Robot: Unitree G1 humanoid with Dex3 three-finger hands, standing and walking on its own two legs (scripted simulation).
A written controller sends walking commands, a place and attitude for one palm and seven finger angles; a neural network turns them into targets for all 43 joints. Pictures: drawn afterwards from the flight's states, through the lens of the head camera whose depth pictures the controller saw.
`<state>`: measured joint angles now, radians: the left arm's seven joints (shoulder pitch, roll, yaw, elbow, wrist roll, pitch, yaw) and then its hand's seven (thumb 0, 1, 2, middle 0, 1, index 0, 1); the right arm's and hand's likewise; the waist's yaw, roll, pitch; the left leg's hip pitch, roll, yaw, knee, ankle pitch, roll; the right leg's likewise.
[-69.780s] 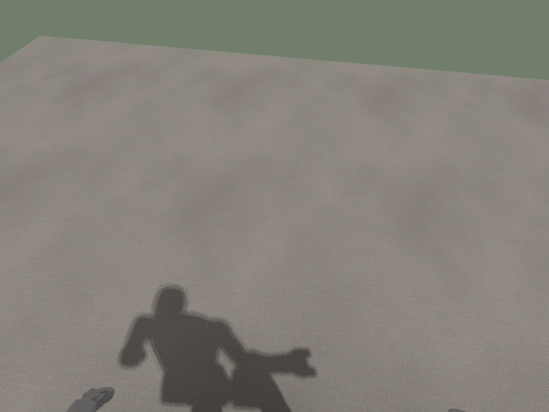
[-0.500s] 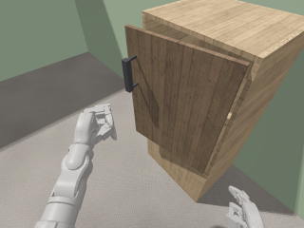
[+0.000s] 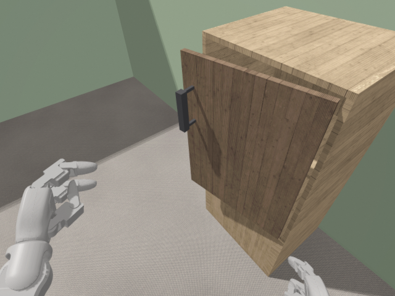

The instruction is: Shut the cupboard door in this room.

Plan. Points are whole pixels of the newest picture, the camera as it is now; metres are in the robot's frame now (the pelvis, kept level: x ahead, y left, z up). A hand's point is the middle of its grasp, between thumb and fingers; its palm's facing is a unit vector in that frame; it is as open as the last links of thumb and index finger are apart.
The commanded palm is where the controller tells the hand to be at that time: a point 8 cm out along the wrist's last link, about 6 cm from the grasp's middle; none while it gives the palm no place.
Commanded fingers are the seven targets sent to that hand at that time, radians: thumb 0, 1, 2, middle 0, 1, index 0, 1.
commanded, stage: draw the hand back to the body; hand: left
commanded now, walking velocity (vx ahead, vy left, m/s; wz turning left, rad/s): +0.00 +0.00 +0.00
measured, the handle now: (187, 108) +0.65 +0.11 +0.04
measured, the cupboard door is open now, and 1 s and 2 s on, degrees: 11 11 11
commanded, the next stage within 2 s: step back with the hand held close in 0.54 s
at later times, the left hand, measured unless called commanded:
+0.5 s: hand (45, 218) +0.19 +0.26 +0.15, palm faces +0.43 -0.83 -0.37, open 7.4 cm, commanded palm +0.14 +0.30 +0.18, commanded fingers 0.00 0.90 0.90 -0.20 -0.30 -0.20 -0.30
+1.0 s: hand (41, 216) +0.19 +0.27 +0.16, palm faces +0.35 -0.81 -0.47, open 7.4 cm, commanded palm +0.13 +0.31 +0.18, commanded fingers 0.00 0.90 0.90 -0.20 -0.30 -0.20 -0.30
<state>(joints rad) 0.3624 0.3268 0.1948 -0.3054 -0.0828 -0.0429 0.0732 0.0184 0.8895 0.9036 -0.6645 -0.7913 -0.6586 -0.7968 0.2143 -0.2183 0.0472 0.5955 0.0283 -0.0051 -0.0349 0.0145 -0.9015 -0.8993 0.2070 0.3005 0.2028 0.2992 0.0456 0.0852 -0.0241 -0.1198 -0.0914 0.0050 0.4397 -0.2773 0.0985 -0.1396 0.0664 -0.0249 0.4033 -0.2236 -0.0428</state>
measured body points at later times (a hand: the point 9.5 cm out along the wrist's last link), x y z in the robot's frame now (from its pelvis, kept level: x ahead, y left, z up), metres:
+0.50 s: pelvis +0.00 +0.00 +0.00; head -0.02 -0.01 +0.45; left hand +0.16 +0.30 +0.17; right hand +0.19 -0.22 -0.08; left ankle -0.02 +0.05 -0.74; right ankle +0.00 -0.09 -0.74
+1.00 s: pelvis -0.02 +0.02 -0.01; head -0.02 +0.01 +0.44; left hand +0.16 +0.31 +0.18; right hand +0.14 -0.25 -0.09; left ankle -0.02 +0.05 -0.74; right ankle +0.00 -0.09 -0.74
